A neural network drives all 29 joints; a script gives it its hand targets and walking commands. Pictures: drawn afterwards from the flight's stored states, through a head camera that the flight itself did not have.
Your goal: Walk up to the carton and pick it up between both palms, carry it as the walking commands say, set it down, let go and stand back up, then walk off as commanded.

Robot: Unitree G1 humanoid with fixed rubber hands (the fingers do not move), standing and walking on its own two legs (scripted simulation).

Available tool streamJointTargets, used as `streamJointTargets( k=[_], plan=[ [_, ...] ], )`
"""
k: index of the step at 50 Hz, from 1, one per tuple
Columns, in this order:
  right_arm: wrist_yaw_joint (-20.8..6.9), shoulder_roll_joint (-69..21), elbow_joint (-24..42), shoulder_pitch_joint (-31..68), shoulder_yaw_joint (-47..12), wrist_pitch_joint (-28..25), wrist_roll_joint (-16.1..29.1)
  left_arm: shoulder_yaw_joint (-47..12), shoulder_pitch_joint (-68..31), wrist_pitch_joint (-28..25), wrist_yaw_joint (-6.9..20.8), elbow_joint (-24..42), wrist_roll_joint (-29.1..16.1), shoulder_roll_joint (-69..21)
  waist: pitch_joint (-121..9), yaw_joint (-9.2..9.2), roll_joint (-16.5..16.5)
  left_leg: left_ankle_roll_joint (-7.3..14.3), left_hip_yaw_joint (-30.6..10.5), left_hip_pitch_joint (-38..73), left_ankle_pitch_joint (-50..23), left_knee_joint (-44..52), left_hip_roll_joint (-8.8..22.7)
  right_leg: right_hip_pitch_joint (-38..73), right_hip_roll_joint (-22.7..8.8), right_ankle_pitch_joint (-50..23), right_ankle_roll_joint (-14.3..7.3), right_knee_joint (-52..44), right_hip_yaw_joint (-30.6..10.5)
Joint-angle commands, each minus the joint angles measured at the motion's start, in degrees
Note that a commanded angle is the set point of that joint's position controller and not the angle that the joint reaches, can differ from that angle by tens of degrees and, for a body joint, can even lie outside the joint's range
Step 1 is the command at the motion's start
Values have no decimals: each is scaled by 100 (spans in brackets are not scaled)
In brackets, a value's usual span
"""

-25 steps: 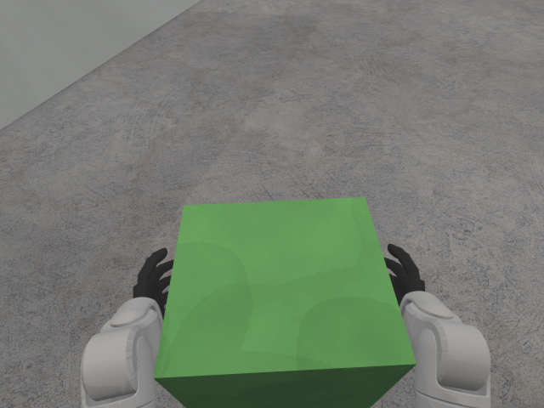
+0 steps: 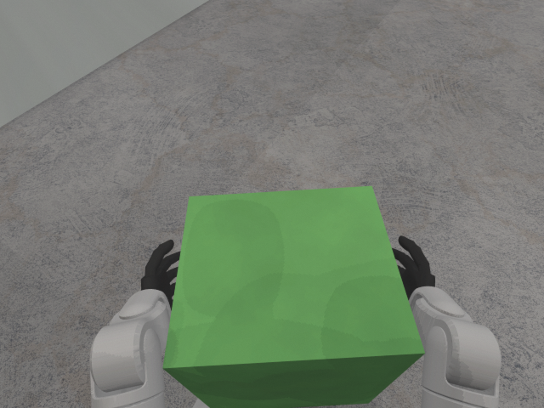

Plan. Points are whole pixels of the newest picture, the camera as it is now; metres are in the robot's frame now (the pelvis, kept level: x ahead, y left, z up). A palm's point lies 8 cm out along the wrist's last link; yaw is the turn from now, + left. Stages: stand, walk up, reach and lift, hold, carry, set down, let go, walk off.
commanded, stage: carry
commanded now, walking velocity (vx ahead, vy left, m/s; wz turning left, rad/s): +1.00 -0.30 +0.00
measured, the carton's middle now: (286, 309) +0.26 +0.01 -0.01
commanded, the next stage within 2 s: none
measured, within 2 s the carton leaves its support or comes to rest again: neither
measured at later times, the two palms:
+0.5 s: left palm (295, 76) +0.77 +0.00 +0.05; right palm (453, 78) +0.74 -0.33 +0.06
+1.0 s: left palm out of the picture +1.22 -0.14 +0.05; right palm out of the picture +1.20 -0.48 +0.05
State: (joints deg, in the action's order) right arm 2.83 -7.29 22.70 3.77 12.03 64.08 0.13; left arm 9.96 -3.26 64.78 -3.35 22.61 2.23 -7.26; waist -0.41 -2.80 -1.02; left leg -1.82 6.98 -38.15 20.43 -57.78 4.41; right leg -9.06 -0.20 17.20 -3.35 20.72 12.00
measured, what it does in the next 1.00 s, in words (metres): walks ahead: left foot, then right foot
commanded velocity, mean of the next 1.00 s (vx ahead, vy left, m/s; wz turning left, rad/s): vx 1.00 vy -0.30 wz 0.00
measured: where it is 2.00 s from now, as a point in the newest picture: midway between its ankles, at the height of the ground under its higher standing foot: (390, 113)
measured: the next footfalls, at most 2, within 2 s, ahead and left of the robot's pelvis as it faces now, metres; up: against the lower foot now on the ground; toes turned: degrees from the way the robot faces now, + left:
left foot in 0.16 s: +0.34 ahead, +0.06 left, +0.00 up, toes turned +11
right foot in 0.50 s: +0.73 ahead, -0.29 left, +0.00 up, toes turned -12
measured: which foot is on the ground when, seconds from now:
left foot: up 0.00-0.14, down 0.16-0.50, up 0.52-0.96, down 0.98-1.00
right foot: down 0.00-0.18, up 0.20-0.48, down 0.50-1.00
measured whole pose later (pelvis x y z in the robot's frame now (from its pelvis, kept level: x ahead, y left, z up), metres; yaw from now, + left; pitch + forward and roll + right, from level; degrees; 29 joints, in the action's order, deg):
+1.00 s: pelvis +0.97 -0.29 -0.03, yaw -4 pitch +2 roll +5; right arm 2.7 -7.3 24.9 1.4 9.3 64.8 -0.5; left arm 9.0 0.1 65.9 -2.4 26.2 2.4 -5.8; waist -4.1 0.3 4.5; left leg 4.2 17.6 -24.3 11.2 -34.7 1.4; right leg 1.4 0.2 23.5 -2.7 43.9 8.3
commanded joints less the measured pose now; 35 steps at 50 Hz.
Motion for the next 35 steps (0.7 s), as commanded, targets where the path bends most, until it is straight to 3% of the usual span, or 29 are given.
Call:
streamJointTargets(
  k=[1,3,5,6,7,8,9,10,11,13,15,16,18,21,22,23,24,25,26,27,28,29,31,33,35],
  plan=[
    [-1089,-4516,1193,2553,-4757,-70,1498,-4606,-2762,-147,1386,922,-2075,-4470,-1860,256,1287,155,493,800,-1259,2150,-174,1740,-1053,-3658,-563,-743,-388],
    [-1094,-4451,1295,2507,-4816,-31,1505,-4633,-2594,-120,1370,1073,-2022,-4293,-2044,250,1298,305,932,1776,-1342,2415,-481,1642,-1065,-5452,-486,-224,-133],
    [-1126,-4416,1221,2338,-4867,19,1540,-4671,-2506,-60,1336,1226,-1936,-4101,-2469,398,1226,557,1142,3345,-1294,2781,-692,1270,-1007,-7006,-289,1177,119],
    [-1150,-4388,1088,2143,-4880,41,1560,-4750,-2576,-16,1320,1354,-1866,-4010,-2951,577,838,864,542,4925,-860,2597,-342,184,-826,-6717,-129,2661,106],
    [-1190,-4342,1012,2174,-4884,60,1554,-4798,-2675,18,1333,1433,-1848,-3948,-3073,650,-433,1507,-2048,5991,543,3195,1164,-1566,-309,-4267,66,4698,-166],
    [-1215,-4309,705,2283,-4874,105,1499,-4733,-2701,35,1399,1209,-1832,-3962,-2474,444,-1290,1959,-4345,6258,-332,3988,2255,-2963,434,237,208,5831,-986],
    [-1247,-4352,538,2252,-4870,176,1531,-4579,-2518,29,1422,859,-1774,-4000,-2266,494,-507,1859,-4207,6134,-2183,3884,2265,-3312,26,345,228,6301,-1887],
    [-1298,-4428,749,2540,-5022,135,1721,-4635,-2621,14,1405,943,-1878,-4118,-2363,532,-602,1877,-3716,5938,-3094,3671,2449,-3601,-357,273,307,6542,-2037],
    [-1322,-4536,710,2796,-4988,137,1824,-4556,-2817,37,1403,848,-1965,-4203,-2046,525,-398,1682,-3221,5319,-2814,3894,2328,-3583,-594,238,290,6252,-2059],
    [-1381,-4749,717,3058,-4921,140,1974,-4446,-2926,5,1376,755,-1966,-4523,-1567,444,-327,1163,-2470,4780,-2168,4220,2008,-3552,-846,106,383,5337,-1932],
    [-1462,-4728,668,3183,-5001,177,2027,-4221,-2657,-43,1311,472,-1656,-4563,-1096,380,-192,746,-1612,4379,-2061,4439,2010,-3568,-1116,223,478,3804,-1600],
    [-1504,-4699,733,3251,-5050,182,2094,-4143,-2619,-78,1263,449,-1552,-4520,-956,401,-192,630,-1053,3981,-2366,4561,1905,-3123,-963,194,498,2894,-1167],
    [-1522,-4589,946,3310,-5120,176,2147,-4138,-2552,-119,1167,412,-1502,-4514,-915,388,-498,229,131,3313,-2716,4458,1349,-1706,-532,-535,504,1412,-331],
    [-1540,-4318,941,2939,-4980,230,2033,-4201,-2545,-119,1055,535,-1401,-4338,-1402,282,-1144,50,627,3436,-5272,3536,1084,-391,191,-1249,481,941,581],
    [-1540,-4205,865,2771,-4884,261,1953,-4231,-2564,-99,1034,518,-1384,-4295,-1620,207,-1159,-26,779,3338,-5819,3099,942,184,317,-1410,428,977,709],
    [-1536,-4131,820,2626,-4834,288,1889,-4267,-2636,-81,1023,556,-1391,-4225,-1959,126,-1021,-100,911,3200,-5857,2252,734,877,402,-1345,335,956,745],
    [-1522,-4028,835,2612,-4787,307,1843,-4294,-2540,-49,1024,586,-1398,-4187,-2367,-64,-710,-82,880,2663,-5107,978,515,1871,333,-826,261,887,512],
    [-1510,-4022,801,2641,-4756,314,1812,-4355,-2506,-8,1040,658,-1415,-4169,-2459,-150,181,-12,732,1801,-2790,-509,51,2381,-523,332,111,219,-943],
    [-1516,-4114,679,2552,-4785,321,1784,-4441,-2600,16,1066,724,-1460,-4163,-2452,23,1465,116,8,891,988,-1706,-668,2579,-1711,60,-171,-371,-3271],
    [-1498,-4194,453,2567,-4710,360,1779,-4390,-2766,27,1103,719,-1440,-4230,-2333,101,1158,138,-736,102,836,-2559,-552,2603,-1915,-938,-596,-505,-4011],
    [-1422,-4319,461,2718,-4595,352,1795,-4535,-3239,21,1140,922,-1639,-4365,-2514,174,604,151,-1054,-269,523,-2940,-100,2502,-2056,-969,-815,-137,-3639],
    [-1395,-4451,447,2717,-4546,311,1790,-4624,-3415,3,1172,1064,-1857,-4519,-2570,180,353,199,-1034,-414,346,-2629,123,2497,-1905,-1153,-834,1,-3061],
    [-1359,-4767,610,2911,-4640,183,1927,-4659,-3477,-91,1230,1094,-2144,-4822,-2622,198,582,57,-842,-484,127,-1867,381,2326,-1665,-1958,-756,-153,-2554],
    [-1276,-4724,749,3026,-4708,61,1826,-4525,-3215,-163,1294,830,-2111,-4843,-2448,247,741,19,-644,-313,6,-942,435,1962,-1665,-1735,-731,-560,-2167],
    [-1231,-4641,913,2812,-4752,-28,1704,-4537,-2927,-198,1335,729,-2056,-4789,-2249,254,694,62,-508,-358,87,-278,400,1982,-1696,-1767,-891,-825,-1903]
  ],
)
